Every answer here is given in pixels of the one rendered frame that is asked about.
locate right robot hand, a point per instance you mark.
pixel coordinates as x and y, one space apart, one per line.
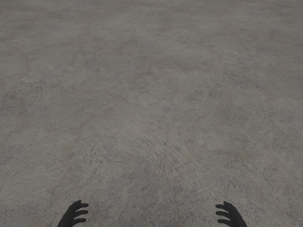
233 214

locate left robot hand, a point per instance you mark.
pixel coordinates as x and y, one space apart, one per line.
68 217

